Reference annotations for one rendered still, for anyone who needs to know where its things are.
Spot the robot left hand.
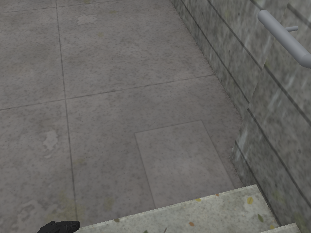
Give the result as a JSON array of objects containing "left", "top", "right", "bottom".
[{"left": 37, "top": 220, "right": 80, "bottom": 233}]

